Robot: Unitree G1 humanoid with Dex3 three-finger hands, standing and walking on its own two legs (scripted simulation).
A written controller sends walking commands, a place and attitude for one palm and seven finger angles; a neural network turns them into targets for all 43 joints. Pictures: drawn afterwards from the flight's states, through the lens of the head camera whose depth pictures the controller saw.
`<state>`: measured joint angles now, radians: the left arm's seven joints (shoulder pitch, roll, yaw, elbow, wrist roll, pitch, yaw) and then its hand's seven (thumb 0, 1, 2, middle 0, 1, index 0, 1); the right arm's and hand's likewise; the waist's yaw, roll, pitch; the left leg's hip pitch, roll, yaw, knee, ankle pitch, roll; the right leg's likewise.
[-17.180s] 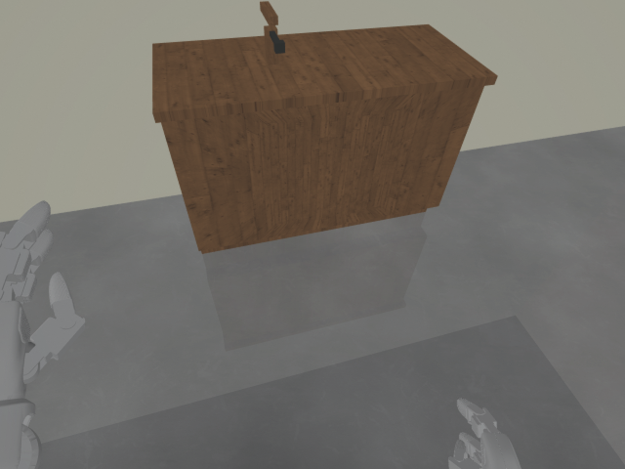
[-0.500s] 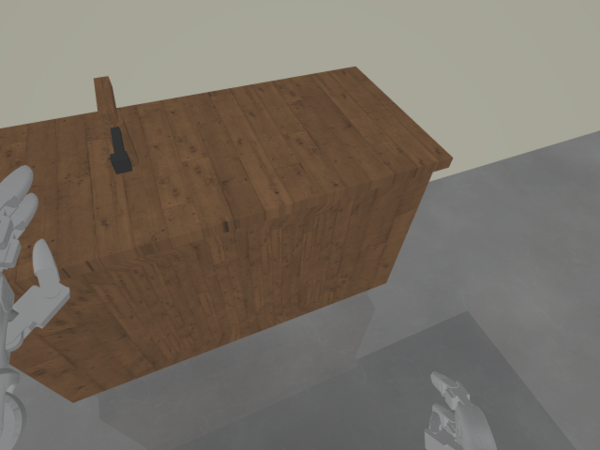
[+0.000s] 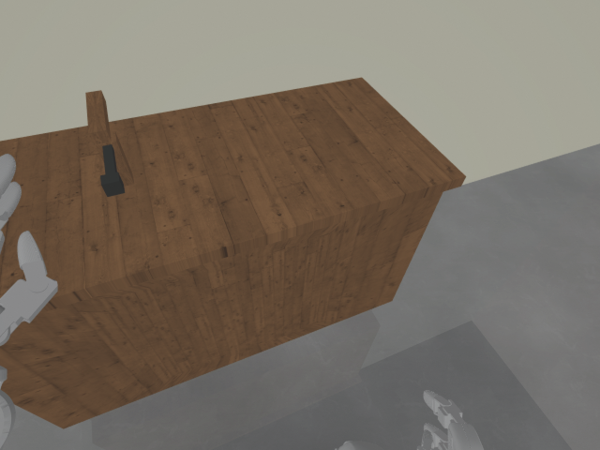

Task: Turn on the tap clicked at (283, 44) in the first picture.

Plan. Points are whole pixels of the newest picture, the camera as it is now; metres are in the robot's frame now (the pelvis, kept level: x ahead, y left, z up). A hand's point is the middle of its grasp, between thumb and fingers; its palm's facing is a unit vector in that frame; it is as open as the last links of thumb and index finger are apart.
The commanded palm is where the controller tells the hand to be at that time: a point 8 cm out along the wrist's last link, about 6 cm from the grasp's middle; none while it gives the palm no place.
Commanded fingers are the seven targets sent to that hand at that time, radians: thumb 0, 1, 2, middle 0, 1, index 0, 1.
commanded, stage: shuffle to correct the standing spot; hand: left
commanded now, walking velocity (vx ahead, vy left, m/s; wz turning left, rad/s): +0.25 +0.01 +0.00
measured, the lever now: (112, 184) +0.51 +0.33 +0.04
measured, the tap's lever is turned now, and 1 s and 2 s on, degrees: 0 0 0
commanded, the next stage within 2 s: come to a stop and stand still in 0.74 s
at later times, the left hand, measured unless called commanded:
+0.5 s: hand (115, 219) +0.30 +0.21 +0.19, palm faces +0.46 -0.82 -0.35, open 7.4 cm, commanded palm +0.25 +0.25 +0.18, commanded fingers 0.00 0.90 0.90 -0.20 -0.30 -0.20 -0.30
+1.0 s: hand (124, 154) +0.42 +0.24 +0.18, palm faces +0.44 -0.78 -0.44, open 7.4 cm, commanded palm +0.36 +0.28 +0.18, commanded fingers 0.00 0.90 0.90 -0.20 -0.30 -0.20 -0.30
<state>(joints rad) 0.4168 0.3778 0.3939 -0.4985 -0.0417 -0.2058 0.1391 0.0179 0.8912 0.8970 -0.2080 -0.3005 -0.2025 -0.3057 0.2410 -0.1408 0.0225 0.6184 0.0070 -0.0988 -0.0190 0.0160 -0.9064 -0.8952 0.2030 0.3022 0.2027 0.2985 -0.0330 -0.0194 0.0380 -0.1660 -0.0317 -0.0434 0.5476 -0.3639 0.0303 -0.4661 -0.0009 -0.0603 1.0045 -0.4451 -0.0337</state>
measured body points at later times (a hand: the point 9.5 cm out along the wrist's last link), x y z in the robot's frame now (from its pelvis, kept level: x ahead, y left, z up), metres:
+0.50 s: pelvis +0.11 -0.04 +0.00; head +0.11 -0.02 +0.45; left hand +0.27 +0.25 +0.21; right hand +0.30 -0.28 -0.06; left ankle +0.14 +0.09 -0.73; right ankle +0.15 -0.10 -0.73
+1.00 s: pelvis +0.21 -0.01 -0.01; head +0.25 -0.01 +0.44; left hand +0.39 +0.28 +0.20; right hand +0.40 -0.22 -0.10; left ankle +0.26 +0.12 -0.73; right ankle +0.16 -0.11 -0.69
